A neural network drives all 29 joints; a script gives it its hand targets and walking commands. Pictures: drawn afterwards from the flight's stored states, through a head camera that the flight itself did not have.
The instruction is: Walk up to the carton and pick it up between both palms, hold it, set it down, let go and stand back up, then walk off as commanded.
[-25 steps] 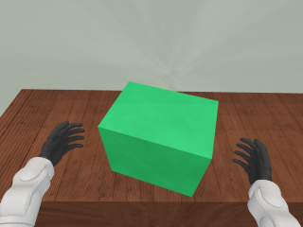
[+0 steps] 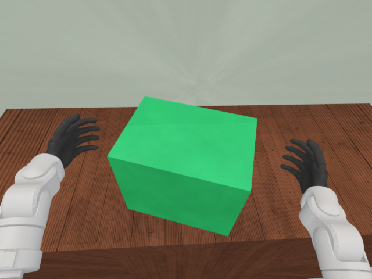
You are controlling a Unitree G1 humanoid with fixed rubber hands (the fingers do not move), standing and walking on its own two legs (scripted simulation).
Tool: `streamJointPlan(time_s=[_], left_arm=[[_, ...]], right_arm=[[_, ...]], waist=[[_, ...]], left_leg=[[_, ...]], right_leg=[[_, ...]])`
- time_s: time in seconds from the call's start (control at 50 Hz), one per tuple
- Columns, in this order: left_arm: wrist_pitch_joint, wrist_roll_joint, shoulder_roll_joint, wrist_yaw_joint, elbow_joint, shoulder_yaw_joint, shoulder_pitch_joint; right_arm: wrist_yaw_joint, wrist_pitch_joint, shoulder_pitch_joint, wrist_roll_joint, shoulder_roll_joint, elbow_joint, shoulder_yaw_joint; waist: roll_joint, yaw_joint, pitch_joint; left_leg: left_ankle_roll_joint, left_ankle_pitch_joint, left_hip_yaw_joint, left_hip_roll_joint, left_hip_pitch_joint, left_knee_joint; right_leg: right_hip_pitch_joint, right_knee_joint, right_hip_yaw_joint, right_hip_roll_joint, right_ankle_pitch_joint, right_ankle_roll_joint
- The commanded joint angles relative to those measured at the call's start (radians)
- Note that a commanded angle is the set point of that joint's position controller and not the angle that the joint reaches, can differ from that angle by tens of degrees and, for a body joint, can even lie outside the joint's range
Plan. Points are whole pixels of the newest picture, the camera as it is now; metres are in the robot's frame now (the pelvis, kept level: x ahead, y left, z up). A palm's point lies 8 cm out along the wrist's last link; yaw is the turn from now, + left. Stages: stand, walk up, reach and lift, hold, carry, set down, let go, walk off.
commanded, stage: reach and lift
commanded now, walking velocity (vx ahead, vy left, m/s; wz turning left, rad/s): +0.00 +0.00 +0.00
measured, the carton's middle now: (187, 167) +0.38 -0.01 +0.01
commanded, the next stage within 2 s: none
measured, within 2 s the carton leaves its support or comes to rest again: neither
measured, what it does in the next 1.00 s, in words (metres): stands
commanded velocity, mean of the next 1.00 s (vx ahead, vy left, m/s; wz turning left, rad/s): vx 0.00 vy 0.00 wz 0.00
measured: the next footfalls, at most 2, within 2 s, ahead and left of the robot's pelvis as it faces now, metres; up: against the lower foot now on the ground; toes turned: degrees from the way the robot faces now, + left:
none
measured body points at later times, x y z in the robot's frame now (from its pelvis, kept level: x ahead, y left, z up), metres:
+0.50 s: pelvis -0.03 +0.01 +0.00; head -0.01 +0.03 +0.45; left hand +0.43 +0.21 +0.16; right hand +0.33 -0.27 +0.13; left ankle +0.01 +0.09 -0.75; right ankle -0.03 -0.12 -0.75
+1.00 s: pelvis -0.03 +0.01 +0.00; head +0.01 +0.04 +0.44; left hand +0.46 +0.21 +0.14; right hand +0.36 -0.27 +0.13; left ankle +0.01 +0.09 -0.75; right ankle -0.03 -0.12 -0.75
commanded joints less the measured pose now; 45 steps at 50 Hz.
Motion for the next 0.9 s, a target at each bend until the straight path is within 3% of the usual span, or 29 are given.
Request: streamJointPlan(time_s=[0.0,0.04,0.16,0.2,0.22,0.24,0.3,0.32,0.38,0.46,0.5,0.52,0.64,0.68,0.7,0.74,0.8,0.86,0.88], left_arm=[[-0.028,-0.001,0.233,0.002,-0.136,0.079,-0.367],[-0.025,0.003,0.239,0.009,-0.085,0.075,-0.454],[-0.05,-0.002,0.243,0.011,0.06,0.046,-0.592],[-0.058,-0.003,0.259,0.019,0.093,0.022,-0.681],[-0.067,-0.011,0.254,0.022,0.105,0.014,-0.684],[-0.072,-0.005,0.253,0.026,0.14,0.007,-0.711],[-0.084,0.003,0.27,0.036,0.188,0.002,-0.755],[-0.082,-0.005,0.263,0.039,0.237,-0.011,-0.84],[-0.104,-0.012,0.267,0.04,0.348,-0.042,-0.876],[-0.14,-0.021,0.263,0.051,0.384,-0.094,-0.984],[-0.142,-0.016,0.265,0.053,0.414,-0.089,-0.967],[-0.139,-0.018,0.276,0.056,0.429,-0.096,-1.043],[-0.183,-0.047,0.265,0.067,0.503,-0.155,-1.098],[-0.193,-0.046,0.281,0.068,0.566,-0.158,-1.14],[-0.208,-0.059,0.265,0.07,0.57,-0.198,-1.164],[-0.218,-0.052,0.26,0.078,0.571,-0.198,-1.171],[-0.229,-0.051,0.264,0.073,0.62,-0.197,-1.183],[-0.254,-0.047,0.232,0.066,0.654,-0.225,-1.139],[-0.26,-0.033,0.232,0.062,0.721,-0.215,-1.133]], right_arm=[[0.001,-0.042,-0.244,0.003,-0.172,-0.167,-0.059],[0.014,-0.044,-0.331,0.002,-0.187,-0.109,-0.057],[0.03,-0.043,-0.465,0.0,-0.189,-0.002,-0.054],[0.045,-0.046,-0.54,-0.005,-0.204,0.055,-0.073],[0.051,-0.051,-0.551,-0.003,-0.207,0.062,-0.062],[0.058,-0.051,-0.587,0.001,-0.209,0.11,-0.059],[0.068,-0.068,-0.642,-0.003,-0.221,0.144,-0.057],[0.074,-0.073,-0.73,-0.019,-0.232,0.166,-0.072],[0.082,-0.08,-0.77,-0.025,-0.233,0.27,-0.072],[0.097,-0.101,-0.866,-0.024,-0.236,0.367,-0.069],[0.099,-0.111,-0.866,-0.027,-0.25,0.417,-0.058],[0.103,-0.111,-0.929,-0.021,-0.257,0.433,-0.063],[0.104,-0.144,-1.019,-0.018,-0.248,0.49,-0.058],[0.106,-0.141,-1.044,-0.024,-0.254,0.57,-0.059],[0.107,-0.146,-1.068,-0.027,-0.248,0.58,-0.078],[0.109,-0.165,-1.081,-0.03,-0.249,0.581,-0.071],[0.104,-0.18,-1.097,-0.02,-0.253,0.626,-0.058],[0.104,-0.202,-1.049,-0.011,-0.236,0.7,-0.045],[0.106,-0.204,-1.058,-0.012,-0.233,0.741,-0.033]], waist=[[0.061,-0.027,-0.414],[0.087,-0.022,-0.415],[0.061,-0.044,-0.439],[0.095,-0.057,-0.454],[0.08,-0.05,-0.477],[0.1,-0.048,-0.479],[0.082,-0.047,-0.525],[0.075,-0.058,-0.535],[0.054,-0.068,-0.515],[0.088,-0.08,-0.585],[0.098,-0.078,-0.595],[0.1,-0.083,-0.592],[0.097,-0.101,-0.661],[0.103,-0.108,-0.651],[0.126,-0.129,-0.658],[0.133,-0.114,-0.694],[0.131,-0.125,-0.732],[0.157,-0.138,-0.692],[0.149,-0.124,-0.661]], left_leg=[[-0.035,0.371,-0.097,0.008,0.305,0.002],[-0.038,0.346,-0.097,0.01,0.283,-0.001],[-0.022,0.264,-0.1,0.007,0.283,-0.011],[-0.029,0.24,-0.106,0.014,0.288,-0.009],[-0.027,0.253,-0.11,0.014,0.296,-0.006],[-0.031,0.246,-0.116,0.018,0.3,-0.005],[-0.028,0.258,-0.117,0.015,0.331,0.002],[-0.028,0.224,-0.116,0.017,0.308,0.0],[-0.018,0.177,-0.119,0.015,0.291,-0.012],[-0.026,0.19,-0.125,0.016,0.333,0.002],[-0.037,0.275,-0.131,0.017,0.37,0.018],[-0.033,0.245,-0.13,0.016,0.349,0.016],[-0.031,0.247,-0.135,0.01,0.365,0.02],[-0.034,0.234,-0.136,0.013,0.345,0.018],[-0.035,0.194,-0.14,0.016,0.349,0.014],[-0.042,0.238,-0.141,0.014,0.364,0.026],[-0.046,0.305,-0.139,0.008,0.365,0.044],[-0.057,0.327,-0.146,0.016,0.391,0.052],[-0.051,0.285,-0.148,0.017,0.36,0.045]], right_leg=[[-0.068,-0.015,0.028,0.002,0.538,0.02],[-0.097,-0.012,0.021,0.007,0.486,0.012],[-0.132,-0.024,0.009,0.009,0.402,0.014],[-0.175,-0.019,0.0,0.012,0.369,0.009],[-0.168,-0.02,0.001,0.014,0.382,0.007],[-0.187,-0.02,-0.005,0.017,0.347,0.001],[-0.189,-0.028,-0.011,0.021,0.359,0.006],[-0.211,-0.022,-0.016,0.022,0.334,0.005],[-0.224,-0.026,-0.021,0.02,0.309,0.008],[-0.26,-0.028,-0.029,0.026,0.299,0.002],[-0.248,-0.035,-0.036,0.031,0.342,-0.001],[-0.265,-0.031,-0.037,0.031,0.332,0.0],[-0.283,-0.033,-0.046,0.027,0.347,0.002],[-0.292,-0.037,-0.048,0.028,0.333,-0.004],[-0.316,-0.042,-0.049,0.022,0.294,-0.006],[-0.319,-0.035,-0.054,0.026,0.318,-0.009],[-0.298,-0.027,-0.057,0.025,0.386,-0.001],[-0.324,-0.04,-0.062,0.029,0.373,-0.006],[-0.337,-0.044,-0.06,0.026,0.327,-0.007]])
